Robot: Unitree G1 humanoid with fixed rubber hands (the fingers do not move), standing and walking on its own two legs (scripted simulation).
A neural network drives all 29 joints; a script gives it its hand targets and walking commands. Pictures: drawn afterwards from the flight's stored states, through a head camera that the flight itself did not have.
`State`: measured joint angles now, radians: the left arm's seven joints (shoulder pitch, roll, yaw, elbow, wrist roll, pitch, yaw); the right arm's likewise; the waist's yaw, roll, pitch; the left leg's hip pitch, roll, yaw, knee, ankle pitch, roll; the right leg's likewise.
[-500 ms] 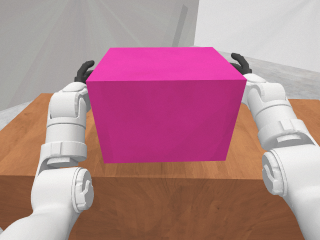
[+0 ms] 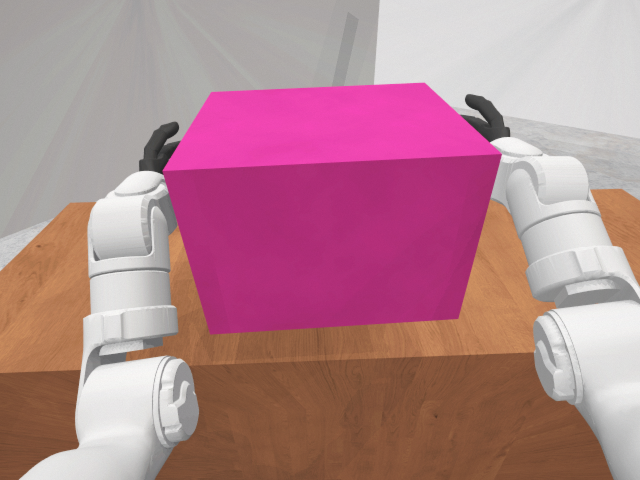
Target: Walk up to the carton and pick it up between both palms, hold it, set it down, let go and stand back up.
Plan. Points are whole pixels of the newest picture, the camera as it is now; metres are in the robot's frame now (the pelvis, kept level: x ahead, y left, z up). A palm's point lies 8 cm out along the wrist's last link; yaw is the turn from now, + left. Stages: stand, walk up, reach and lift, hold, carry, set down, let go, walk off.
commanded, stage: reach and lift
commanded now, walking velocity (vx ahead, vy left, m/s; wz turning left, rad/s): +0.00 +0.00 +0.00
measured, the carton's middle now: (326, 197) +0.38 +0.00 +0.25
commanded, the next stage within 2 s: hold in 0.12 s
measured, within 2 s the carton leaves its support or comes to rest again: neither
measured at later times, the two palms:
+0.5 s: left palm (154, 157) +0.35 +0.19 +0.32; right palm (503, 125) +0.36 -0.19 +0.34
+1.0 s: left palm (151, 164) +0.36 +0.19 +0.31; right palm (494, 130) +0.37 -0.19 +0.33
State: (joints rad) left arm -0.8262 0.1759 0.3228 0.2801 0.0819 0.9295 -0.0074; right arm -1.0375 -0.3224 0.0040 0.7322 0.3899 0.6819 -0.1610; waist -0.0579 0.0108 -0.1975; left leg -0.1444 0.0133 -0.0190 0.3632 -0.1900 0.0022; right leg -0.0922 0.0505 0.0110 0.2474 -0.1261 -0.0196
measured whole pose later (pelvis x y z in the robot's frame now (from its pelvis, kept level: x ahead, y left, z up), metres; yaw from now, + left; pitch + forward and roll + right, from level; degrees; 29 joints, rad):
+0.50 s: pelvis -0.01 -0.01 +0.00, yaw +2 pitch +1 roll -1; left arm -1.02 0.28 0.27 0.57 0.02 0.90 -0.03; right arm -1.22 -0.36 0.06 0.94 0.42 0.72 -0.17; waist -0.05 0.01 -0.27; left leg -0.21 0.02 -0.06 0.36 -0.16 -0.01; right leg -0.16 0.06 -0.01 0.26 -0.12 -0.04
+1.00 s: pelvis +0.00 -0.01 +0.00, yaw +2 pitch +0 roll -1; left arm -0.97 0.27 0.26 0.49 0.02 0.92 -0.03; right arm -1.18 -0.36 0.07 0.87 0.44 0.73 -0.19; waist -0.06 0.01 -0.26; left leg -0.20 0.01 -0.07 0.37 -0.18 -0.01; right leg -0.14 0.06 0.00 0.25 -0.12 -0.03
